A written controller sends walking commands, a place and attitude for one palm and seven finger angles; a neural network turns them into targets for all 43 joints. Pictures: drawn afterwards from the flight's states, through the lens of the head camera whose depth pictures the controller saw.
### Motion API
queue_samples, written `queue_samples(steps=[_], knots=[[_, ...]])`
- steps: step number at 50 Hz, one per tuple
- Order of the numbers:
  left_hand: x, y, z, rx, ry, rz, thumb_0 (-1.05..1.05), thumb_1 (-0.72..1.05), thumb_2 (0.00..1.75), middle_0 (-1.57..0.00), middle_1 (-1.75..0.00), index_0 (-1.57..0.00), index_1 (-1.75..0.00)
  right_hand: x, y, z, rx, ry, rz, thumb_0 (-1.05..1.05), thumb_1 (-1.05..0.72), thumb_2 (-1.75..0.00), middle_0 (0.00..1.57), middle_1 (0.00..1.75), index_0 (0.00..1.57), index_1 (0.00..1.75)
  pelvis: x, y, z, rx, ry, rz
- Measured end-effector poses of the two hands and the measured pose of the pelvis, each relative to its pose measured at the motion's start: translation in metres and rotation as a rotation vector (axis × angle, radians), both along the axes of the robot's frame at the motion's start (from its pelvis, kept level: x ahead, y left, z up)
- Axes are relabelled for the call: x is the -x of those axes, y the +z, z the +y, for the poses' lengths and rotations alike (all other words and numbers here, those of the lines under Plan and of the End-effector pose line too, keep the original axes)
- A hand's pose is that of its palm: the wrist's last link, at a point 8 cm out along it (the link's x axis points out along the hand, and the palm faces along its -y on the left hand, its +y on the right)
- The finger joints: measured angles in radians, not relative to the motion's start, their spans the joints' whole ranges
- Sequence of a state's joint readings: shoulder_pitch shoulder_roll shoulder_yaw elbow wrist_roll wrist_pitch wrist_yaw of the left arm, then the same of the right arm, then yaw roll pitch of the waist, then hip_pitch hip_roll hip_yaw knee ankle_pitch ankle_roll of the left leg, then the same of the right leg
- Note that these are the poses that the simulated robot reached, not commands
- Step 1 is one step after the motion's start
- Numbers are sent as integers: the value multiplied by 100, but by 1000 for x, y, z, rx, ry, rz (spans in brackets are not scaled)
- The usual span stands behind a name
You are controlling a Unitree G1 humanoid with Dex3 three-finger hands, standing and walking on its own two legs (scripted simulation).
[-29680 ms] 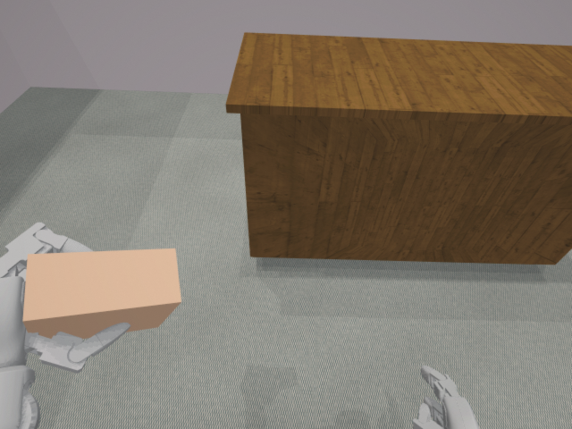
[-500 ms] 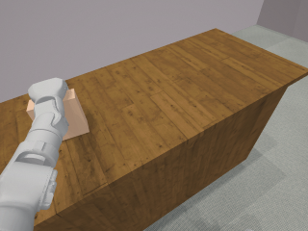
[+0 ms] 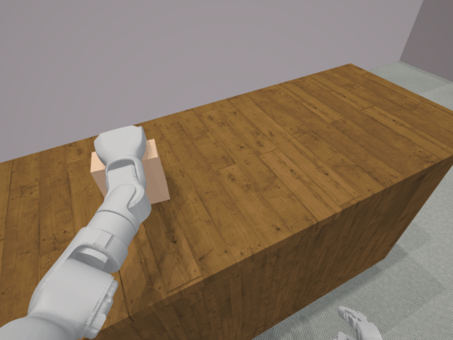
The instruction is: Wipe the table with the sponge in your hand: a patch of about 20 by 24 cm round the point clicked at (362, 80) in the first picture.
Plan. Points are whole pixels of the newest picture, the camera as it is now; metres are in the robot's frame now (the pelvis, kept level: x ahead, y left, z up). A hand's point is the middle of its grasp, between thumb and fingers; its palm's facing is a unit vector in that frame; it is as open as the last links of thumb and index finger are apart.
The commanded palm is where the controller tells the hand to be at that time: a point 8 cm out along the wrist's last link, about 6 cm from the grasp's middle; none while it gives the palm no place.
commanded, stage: wipe back along the third lane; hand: left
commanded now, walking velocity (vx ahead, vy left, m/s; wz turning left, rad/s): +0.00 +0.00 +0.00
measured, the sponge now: (136, 184) +0.40 +0.23 +0.07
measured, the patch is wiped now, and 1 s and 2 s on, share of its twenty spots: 0.95 0.95 0.95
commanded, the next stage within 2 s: slide back across to the middle lane in 1.22 s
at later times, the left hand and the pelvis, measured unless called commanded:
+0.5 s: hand (135, 180) +0.36 +0.20 +0.12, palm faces +0.13 -0.04 -0.99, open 10.1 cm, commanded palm +0.31 +0.18 +0.15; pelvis +0.01 +0.00 +0.00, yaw +1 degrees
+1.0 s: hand (148, 197) +0.32 +0.16 +0.12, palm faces +0.13 -0.05 -0.99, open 10.1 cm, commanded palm +0.27 +0.15 +0.15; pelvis +0.00 -0.04 +0.00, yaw +0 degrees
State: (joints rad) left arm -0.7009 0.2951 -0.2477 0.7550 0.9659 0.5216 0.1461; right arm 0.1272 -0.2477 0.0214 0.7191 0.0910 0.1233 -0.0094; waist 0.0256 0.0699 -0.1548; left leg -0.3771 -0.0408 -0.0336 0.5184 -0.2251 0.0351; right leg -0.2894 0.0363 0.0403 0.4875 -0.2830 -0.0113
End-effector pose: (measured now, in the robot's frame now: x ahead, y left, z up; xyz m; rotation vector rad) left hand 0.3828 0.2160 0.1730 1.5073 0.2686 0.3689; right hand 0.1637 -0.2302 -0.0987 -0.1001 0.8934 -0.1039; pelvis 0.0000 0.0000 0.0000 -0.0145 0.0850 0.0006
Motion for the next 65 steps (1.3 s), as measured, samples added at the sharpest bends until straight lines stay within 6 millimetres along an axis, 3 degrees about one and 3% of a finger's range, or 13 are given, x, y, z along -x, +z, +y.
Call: queue_samples(steps=[14,36,56,65], knots=[[25,1,-9,9,21,-49,1,-49,106,-67,-140,-71,-139,-79,30,49,-73,155,-134,1,-91,-90,20,30,20,30,-14,-2,10,2,18,-33],[69,2,-40,35,10,-66,2,-48,106,-66,-141,-70,-139,-80,32,27,-104,182,-169,1,-91,-90,20,30,20,30,-5,-4,-16,-13,14,-81],[98,3,-60,62,6,-84,2,-48,105,-65,-141,-70,-139,-79,37,-17,-89,148,-231,1,-91,-90,20,30,20,30,-2,-4,-45,-26,0,-109],[115,2,-71,71,-38,-110,2,-48,105,-65,-141,-70,-139,-83,41,-18,-96,151,-260,1,-91,-90,20,30,20,30,0,-4,-48,-27,0,-119]])
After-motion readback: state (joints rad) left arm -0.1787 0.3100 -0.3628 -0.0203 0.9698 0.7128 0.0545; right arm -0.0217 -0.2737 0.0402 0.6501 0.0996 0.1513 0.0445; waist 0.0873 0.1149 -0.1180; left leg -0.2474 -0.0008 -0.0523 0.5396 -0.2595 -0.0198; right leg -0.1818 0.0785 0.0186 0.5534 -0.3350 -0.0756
